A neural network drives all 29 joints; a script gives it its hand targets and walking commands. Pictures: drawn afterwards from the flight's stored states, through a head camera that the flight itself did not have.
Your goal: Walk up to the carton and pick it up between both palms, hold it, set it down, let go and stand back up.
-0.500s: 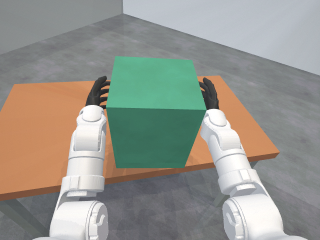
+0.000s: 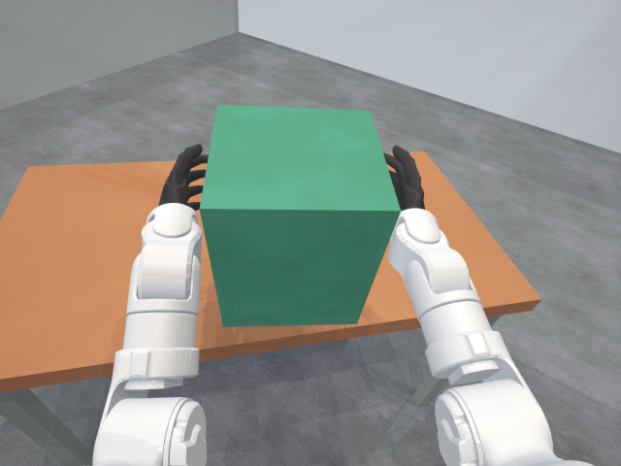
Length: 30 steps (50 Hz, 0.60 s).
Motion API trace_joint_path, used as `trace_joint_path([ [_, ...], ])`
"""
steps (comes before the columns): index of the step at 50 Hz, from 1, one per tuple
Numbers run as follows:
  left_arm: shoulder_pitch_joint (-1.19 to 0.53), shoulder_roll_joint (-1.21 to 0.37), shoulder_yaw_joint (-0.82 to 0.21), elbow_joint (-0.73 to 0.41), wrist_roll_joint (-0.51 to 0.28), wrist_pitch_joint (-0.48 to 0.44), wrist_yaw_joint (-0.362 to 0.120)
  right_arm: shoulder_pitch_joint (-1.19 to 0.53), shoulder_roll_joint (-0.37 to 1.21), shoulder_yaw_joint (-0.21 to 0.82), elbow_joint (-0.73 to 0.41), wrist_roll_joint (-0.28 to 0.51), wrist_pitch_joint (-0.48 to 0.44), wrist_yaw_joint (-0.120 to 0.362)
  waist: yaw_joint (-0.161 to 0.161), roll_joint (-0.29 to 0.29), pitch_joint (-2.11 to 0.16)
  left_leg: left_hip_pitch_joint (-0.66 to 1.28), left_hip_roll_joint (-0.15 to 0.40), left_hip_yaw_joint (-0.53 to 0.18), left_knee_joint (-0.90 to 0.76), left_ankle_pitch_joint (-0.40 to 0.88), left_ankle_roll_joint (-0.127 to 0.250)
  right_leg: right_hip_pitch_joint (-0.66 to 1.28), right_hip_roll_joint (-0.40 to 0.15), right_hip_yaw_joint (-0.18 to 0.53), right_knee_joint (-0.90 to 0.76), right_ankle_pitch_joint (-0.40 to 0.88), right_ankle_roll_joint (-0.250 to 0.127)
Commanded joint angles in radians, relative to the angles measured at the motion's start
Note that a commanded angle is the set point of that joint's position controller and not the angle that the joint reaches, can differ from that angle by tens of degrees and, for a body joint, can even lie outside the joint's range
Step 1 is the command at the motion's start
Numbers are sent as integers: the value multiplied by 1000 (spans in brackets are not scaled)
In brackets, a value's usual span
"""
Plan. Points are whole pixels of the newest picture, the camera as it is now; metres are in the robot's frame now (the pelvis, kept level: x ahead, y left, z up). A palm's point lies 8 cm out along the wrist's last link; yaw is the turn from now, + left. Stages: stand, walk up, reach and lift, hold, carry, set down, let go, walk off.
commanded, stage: reach and lift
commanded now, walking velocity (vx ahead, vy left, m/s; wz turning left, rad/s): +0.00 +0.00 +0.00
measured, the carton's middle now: (293, 224) +0.38 +0.00 +0.14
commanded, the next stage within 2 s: hold in 0.18 s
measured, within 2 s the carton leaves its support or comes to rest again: neither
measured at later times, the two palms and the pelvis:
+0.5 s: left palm (171, 205) +0.36 +0.15 +0.19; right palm (407, 205) +0.36 -0.14 +0.19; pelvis -0.01 +0.00 +0.00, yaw +0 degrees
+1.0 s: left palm (169, 208) +0.36 +0.15 +0.18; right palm (403, 207) +0.36 -0.13 +0.19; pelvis +0.00 +0.00 +0.00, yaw +0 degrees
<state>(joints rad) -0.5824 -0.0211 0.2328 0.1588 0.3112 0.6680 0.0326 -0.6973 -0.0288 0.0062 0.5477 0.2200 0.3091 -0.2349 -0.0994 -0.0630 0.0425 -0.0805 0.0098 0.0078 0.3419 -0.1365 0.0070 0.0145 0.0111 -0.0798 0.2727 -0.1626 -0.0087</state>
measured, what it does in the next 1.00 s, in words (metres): stands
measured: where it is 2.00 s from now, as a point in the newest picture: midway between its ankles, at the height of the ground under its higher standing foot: outside the picture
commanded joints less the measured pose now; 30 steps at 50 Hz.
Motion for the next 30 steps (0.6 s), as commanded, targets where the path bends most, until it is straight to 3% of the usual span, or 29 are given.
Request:
trace_joint_path([
  [1, -716, -596, -503, -198, -181, -69, -145, -708, 596, 373, -329, 67, -69, 86, -15, 99, -511, 279, -34, -21, 21, 301, -35, -3, 42, -2, -14, 245, 69],
  [4, -702, -598, -512, -209, -184, -48, -150, -716, 590, 381, -359, 76, -56, 84, -17, 100, -494, 279, -35, -22, 17, 295, -37, -3, 44, -5, -17, 232, 70],
  [7, -725, -589, -484, -189, -172, -32, -158, -729, 598, 365, -332, 65, -38, 84, -10, 87, -456, 244, -35, -11, -7, 183, -21, -11, 33, -1, -28, 136, 72],
  [13, -730, -589, -475, -198, -164, -14, -161, -750, 605, 366, -339, 69, -26, 86, -4, 77, -451, 247, -34, -3, -12, 189, -20, -16, 38, -4, -28, 128, 69],
  [17, -765, -595, -489, -213, -176, -12, -158, -762, 615, 354, -335, 69, -25, 92, -4, 103, -467, 240, -35, -5, -11, 166, -19, -34, 35, -3, -25, 93, 66],
  [22, -747, -586, -451, -166, -162, -2, -168, -770, 611, 341, -305, 56, -16, 90, 4, 70, -438, 226, -33, 2, -26, 132, -8, -29, 37, -4, -36, 62, 71],
  [30, -743, -588, -460, -187, -161, -5, -176, -758, 616, 345, -323, 65, -18, 85, -7, 91, -455, 241, -41, 2, -11, 179, -17, -14, 35, -4, -29, 112, 77],
])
